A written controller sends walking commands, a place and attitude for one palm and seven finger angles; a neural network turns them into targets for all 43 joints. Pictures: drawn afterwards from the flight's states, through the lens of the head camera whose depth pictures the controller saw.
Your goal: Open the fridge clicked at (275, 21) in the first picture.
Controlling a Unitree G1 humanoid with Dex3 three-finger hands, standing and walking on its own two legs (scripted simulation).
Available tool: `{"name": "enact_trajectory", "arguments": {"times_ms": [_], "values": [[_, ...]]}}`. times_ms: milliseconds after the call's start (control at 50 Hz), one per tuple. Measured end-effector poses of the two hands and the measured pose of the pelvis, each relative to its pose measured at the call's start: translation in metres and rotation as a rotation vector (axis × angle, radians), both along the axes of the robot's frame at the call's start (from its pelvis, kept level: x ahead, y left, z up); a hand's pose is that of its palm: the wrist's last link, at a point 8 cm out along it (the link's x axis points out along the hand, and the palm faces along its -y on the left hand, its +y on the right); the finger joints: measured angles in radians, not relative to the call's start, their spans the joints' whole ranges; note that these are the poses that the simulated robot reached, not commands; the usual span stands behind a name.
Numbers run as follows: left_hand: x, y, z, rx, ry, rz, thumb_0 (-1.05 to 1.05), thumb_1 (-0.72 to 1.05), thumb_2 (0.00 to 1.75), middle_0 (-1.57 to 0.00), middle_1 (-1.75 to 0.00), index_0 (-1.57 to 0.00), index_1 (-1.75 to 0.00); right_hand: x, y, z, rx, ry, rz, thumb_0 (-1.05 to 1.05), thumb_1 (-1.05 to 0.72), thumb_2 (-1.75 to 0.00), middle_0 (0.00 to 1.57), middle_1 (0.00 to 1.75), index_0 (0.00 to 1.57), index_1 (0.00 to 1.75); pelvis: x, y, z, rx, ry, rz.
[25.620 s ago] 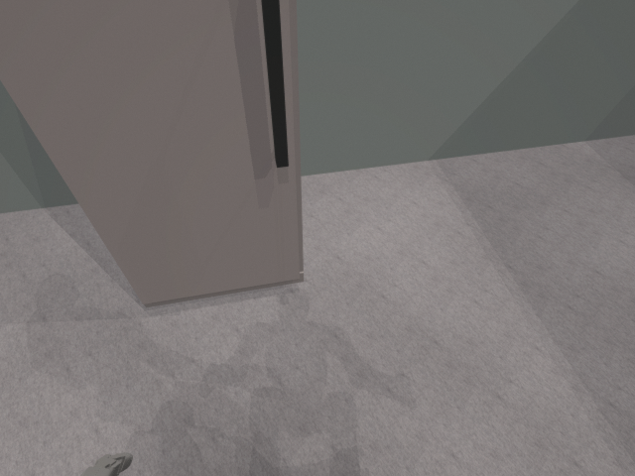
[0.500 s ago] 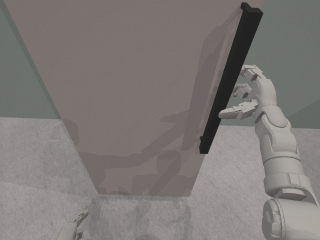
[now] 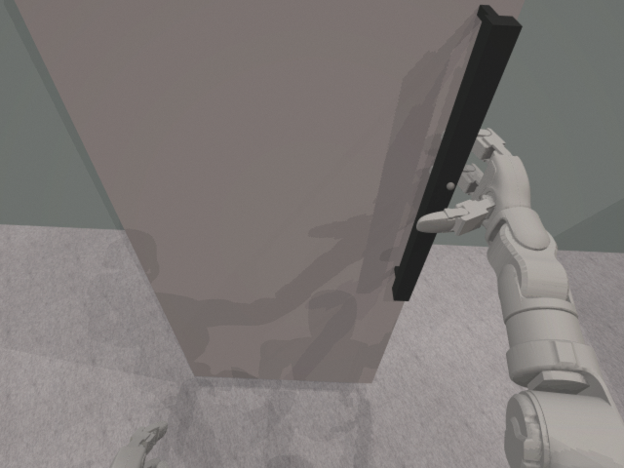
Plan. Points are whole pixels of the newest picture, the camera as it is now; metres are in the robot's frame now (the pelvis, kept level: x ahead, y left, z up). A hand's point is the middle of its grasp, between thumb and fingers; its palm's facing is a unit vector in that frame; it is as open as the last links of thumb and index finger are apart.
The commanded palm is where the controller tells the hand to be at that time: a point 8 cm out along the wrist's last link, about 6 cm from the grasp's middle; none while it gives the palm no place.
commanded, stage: slide the fingers in behind the handle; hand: right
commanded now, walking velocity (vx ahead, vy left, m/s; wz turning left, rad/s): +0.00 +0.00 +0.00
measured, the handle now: (431, 190) +0.47 -0.13 +0.12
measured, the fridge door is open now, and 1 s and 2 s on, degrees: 0 0 0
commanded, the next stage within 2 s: grip the handle and tug to test in 0.48 s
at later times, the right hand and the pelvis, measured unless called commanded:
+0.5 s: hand (447, 185) +0.42 -0.13 +0.18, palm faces -0.05 +1.00 +0.01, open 14.0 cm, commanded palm +0.40 -0.18 +0.18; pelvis +0.00 +0.00 +0.00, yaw +0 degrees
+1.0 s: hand (440, 183) +0.42 -0.12 +0.18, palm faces -0.04 +1.00 +0.00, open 9.8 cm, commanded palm +0.40 -0.17 +0.18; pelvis +0.00 +0.00 +0.00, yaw +0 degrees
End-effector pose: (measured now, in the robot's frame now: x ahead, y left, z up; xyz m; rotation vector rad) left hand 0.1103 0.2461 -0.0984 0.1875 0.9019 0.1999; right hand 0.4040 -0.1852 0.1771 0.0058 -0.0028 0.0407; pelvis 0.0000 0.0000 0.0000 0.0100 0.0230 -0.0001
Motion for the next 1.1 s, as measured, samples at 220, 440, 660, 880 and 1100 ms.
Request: {"name": "enact_trajectory", "arguments": {"times_ms": [220,440,660,880,1100], "values": [[0.005,0.000,0.002,0.000,-0.017,-0.005,0.01,0.91,0.90,-0.21,-0.30,-0.20,-0.30,0.000,0.001,0.001,0.008,-0.001,-0.006,-0.02,0.50,-0.30,0.30,1.20,0.30,1.20,-0.001,0.002,0.000,-0.001,-0.001,0.002],[0.007,0.000,0.002,0.002,-0.015,-0.018,0.01,0.91,0.90,-0.21,-0.30,-0.20,-0.30,-0.002,0.001,0.001,0.001,0.003,0.002,-0.02,0.50,-0.30,0.30,1.20,0.30,1.20,-0.002,0.002,0.000,0.000,-0.001,-0.007],[0.003,-0.003,0.000,-0.007,-0.008,-0.012,0.01,0.91,0.90,-0.21,-0.30,-0.20,-0.30,0.003,0.009,0.002,-0.004,0.004,0.005,-0.02,0.48,-0.31,0.30,1.21,0.30,1.20,-0.002,0.001,0.000,-0.001,0.001,-0.003],[0.000,-0.002,-0.002,-0.014,0.006,-0.006,0.01,0.91,0.90,-0.21,-0.30,-0.20,-0.30,0.003,0.014,0.002,0.000,-0.004,0.006,-0.01,0.17,-0.44,0.34,1.25,0.33,1.25,0.000,0.002,0.001,-0.002,0.000,0.002],[0.007,0.001,0.000,-0.009,-0.009,-0.013,0.01,0.91,0.90,-0.21,-0.30,-0.20,-0.30,-0.001,0.014,0.004,0.003,-0.011,0.005,-0.01,-0.32,-0.65,0.39,1.32,0.39,1.32,0.001,0.003,0.001,-0.002,-0.005,0.001]]}}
